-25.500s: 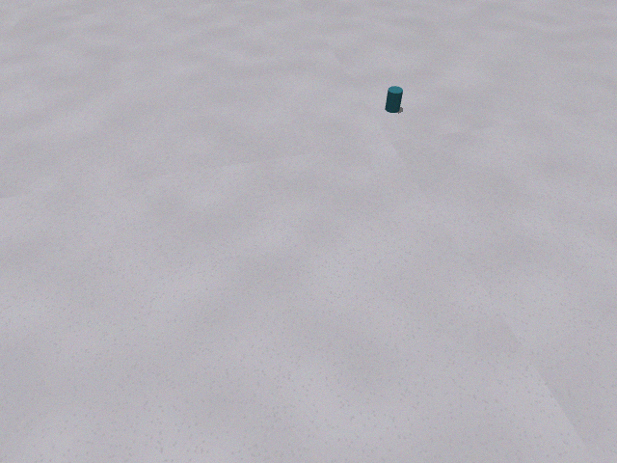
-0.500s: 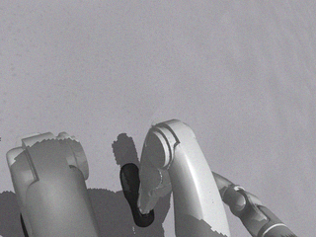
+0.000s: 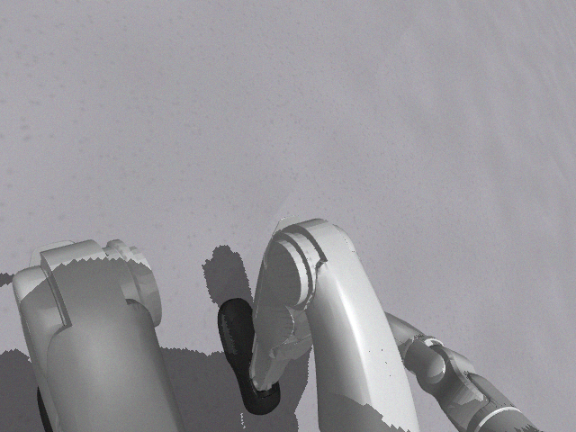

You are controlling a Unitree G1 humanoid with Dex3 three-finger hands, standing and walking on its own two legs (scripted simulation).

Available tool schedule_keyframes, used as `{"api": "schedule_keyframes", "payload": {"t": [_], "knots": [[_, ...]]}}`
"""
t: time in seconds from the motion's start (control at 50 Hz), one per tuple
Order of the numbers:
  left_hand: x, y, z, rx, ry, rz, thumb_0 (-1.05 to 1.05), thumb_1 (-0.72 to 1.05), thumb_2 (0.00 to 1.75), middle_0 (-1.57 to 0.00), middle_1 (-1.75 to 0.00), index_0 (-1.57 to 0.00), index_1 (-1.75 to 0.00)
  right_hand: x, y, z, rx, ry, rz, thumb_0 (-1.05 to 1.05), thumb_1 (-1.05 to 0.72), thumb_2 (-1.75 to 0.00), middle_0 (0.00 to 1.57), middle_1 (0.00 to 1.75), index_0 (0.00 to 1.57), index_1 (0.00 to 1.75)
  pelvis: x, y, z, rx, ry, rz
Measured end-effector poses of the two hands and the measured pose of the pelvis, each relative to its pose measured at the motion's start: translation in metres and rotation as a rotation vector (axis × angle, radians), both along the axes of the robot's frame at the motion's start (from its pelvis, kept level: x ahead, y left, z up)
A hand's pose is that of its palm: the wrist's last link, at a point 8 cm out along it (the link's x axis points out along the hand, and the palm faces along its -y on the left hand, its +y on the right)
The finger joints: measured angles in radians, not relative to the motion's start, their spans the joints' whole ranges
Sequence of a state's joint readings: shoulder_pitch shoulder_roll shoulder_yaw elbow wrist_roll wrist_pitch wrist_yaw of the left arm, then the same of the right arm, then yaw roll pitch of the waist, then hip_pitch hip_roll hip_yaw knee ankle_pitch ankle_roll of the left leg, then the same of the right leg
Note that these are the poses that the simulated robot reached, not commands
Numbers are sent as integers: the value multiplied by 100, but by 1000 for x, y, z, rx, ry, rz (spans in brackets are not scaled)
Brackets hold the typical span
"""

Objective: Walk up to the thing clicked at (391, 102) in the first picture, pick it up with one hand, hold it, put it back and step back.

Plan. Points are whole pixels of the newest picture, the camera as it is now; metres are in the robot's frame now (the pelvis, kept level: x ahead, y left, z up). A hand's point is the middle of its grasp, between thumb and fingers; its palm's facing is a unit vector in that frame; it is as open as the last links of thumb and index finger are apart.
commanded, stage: withdraw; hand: left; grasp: from the side
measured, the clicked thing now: out of the picture +0.38 +0.31 -0.21
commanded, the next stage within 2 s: rise in 0.26 s
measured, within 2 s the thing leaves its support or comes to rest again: neither
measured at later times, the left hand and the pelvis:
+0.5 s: hand out of the picture +0.31 +0.39 -0.07, palm faces +0.49 -0.86 -0.14, open 17.5 cm; pelvis +0.01 -0.01 +0.04, yaw +4 degrees
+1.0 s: hand out of the picture +0.22 +0.33 +0.12, palm faces +0.39 -0.80 -0.46, open 17.1 cm; pelvis +0.03 -0.03 +0.21, yaw +14 degrees
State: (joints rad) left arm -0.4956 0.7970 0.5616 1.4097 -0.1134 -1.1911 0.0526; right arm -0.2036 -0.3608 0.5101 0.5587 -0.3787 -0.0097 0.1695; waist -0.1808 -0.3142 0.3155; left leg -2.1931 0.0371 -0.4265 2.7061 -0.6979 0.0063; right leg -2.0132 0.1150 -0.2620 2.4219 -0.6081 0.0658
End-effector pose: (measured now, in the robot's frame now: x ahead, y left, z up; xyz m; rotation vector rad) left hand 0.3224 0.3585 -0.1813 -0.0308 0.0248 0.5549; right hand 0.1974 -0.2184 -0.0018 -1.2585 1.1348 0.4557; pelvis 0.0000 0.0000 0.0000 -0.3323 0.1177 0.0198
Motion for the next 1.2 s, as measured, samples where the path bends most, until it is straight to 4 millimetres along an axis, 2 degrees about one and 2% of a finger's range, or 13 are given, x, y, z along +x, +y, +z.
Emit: {"api": "schedule_keyframes", "payload": {"t": [0.06, 0.12, 0.24, 0.4, 0.52, 0.66, 0.72, 0.78, 0.84, 0.92, 1.02, 1.2], "knots": [[0, 5, 3, 10, -12, 3, -2, -55, 16, -18, -12, -17, -13, -1, 0, 0, -2, -2, -7, 0, -90, -90, 21, 30, 21, 30, 0, 0, 0, 1, -2, 0], [-2, 19, 13, 30, -44, 34, -2, -54, 14, -14, -8, -13, -10, -2, -1, 0, 1, -6, -24, 0, -90, -90, 21, 30, 21, 30, 0, 0, 1, 4, 4, 3], [-10, 52, 53, 94, -82, 20, -2, -53, 11, -9, -5, -8, -6, 1, -1, 1, 47, -41, -92, 0, -90, -90, 21, 30, 21, 30, 3, -1, 8, 11, 53, 15], [-42, 64, 97, 57, -47, -7, -2, -55, 8, -6, -3, -6, -3, 19, 3, -3, 179, -111, -184, 0, -89, -89, 21, 30, 21, 30, 7, -2, 21, 34, 147, 37], [-61, 74, 124, 123, 170, -36, -2, -54, 8, -6, -3, -5, -4, 37, 11, -4, 307, -179, -315, 0, -90, -90, 21, 30, 21, 30, 8, -7, 41, 67, 223, 63], [-97, 98, 188, 239, 405, 28, -2, -50, 9, -6, -5, -5, -6, 45, 9, -6, 421, -183, -454, 0, -91, -90, 21, 30, 21, 30, 10, -12, 70, 106, 330, 92], [-116, 96, 215, 260, 504, 51, -2, -48, 10, -6, -6, -6, -6, 46, 5, -6, 450, -167, -515, 0, -90, -90, 21, 30, 21, 30, 11, -15, 85, 128, 373, 104], [-131, 82, 237, 252, 605, 54, -2, -46, 10, -6, -6, -6, -7, 46, 2, 1, 471, -150, -560, 1, -90, -90, 20, 30, 21, 30, 13, -18, 105, 147, 409, 115], [-139, 59, 259, 229, 676, 40, -2, -46, 10, -6, -7, -6, -7, 48, 0, 16, 487, -145, -591, 1, -90, -90, 20, 30, 21, 30, 15, -22, 129, 163, 435, 124], [-143, 28, 293, 186, 730, 27, -1, -46, 10, -6, -7, -6, -7, 57, -1, 50, 512, -168, -612, 1, -90, -90, 20, 30, 21, 30, 21, -27, 167, 182, 451, 136], [-141, 1, 344, 131, 757, 45, -1, -47, 9, -7, -7, -6, -7, 75, -1, 105, 541, -240, -627, 1, -90, -90, 20, 30, 21, 30, 34, -32, 218, 201, 444, 156], [-140, -31, 425, 37, 828, 59, -1, -50, 7, -6, -6, -6, -6, 112, 3, 214, 598, -407, -608, 1, -90, -90, 20, 30, 21, 30, 63, -27, 304, 224, 373, 190]]}}
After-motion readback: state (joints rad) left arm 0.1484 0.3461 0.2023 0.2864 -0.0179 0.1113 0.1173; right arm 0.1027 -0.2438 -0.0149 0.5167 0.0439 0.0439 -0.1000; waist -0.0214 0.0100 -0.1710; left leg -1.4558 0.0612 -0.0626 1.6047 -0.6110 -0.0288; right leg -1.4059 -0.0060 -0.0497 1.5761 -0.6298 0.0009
